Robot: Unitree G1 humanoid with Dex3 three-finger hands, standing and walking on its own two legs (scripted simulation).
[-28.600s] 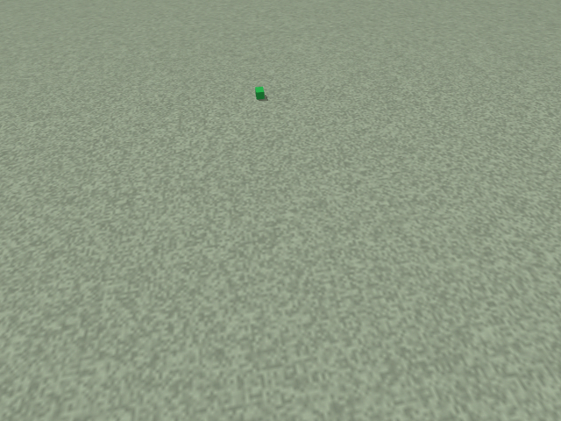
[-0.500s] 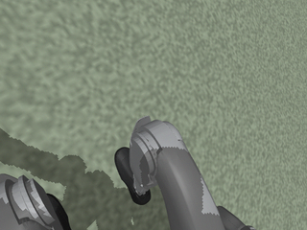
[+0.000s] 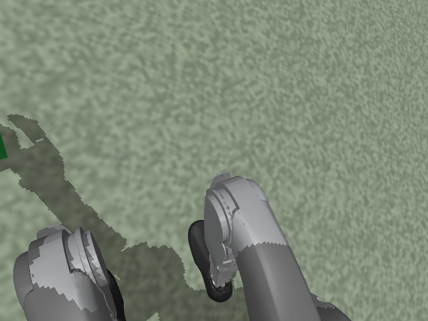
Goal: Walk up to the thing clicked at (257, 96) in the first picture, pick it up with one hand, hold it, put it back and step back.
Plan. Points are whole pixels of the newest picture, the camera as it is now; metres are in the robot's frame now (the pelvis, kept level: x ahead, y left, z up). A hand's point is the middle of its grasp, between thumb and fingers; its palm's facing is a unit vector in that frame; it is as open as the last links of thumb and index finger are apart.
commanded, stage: withdraw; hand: left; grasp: from above
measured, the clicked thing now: out of the picture +0.48 +0.33 -0.29
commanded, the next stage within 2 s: home in 0.52 s
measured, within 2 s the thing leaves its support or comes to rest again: neither
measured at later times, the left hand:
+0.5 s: hand out of the picture +0.46 +0.34 -0.13, palm faces -0.47 -0.09 -0.88, open 14.0 cm
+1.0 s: hand out of the picture +0.39 +0.33 -0.03, palm faces -0.31 -0.38 -0.87, open 11.1 cm
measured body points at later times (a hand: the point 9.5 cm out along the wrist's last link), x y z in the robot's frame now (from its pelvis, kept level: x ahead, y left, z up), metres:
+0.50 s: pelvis -0.02 -0.01 +0.01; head +0.22 +0.10 +0.38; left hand +0.48 +0.34 -0.08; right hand +0.06 -0.28 -0.07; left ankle +0.06 +0.12 -0.29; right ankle +0.11 -0.12 -0.29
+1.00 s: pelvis -0.01 +0.00 +0.09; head +0.20 +0.07 +0.48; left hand +0.40 +0.35 +0.02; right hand +0.10 -0.26 -0.03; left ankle +0.06 +0.12 -0.29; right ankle +0.11 -0.12 -0.29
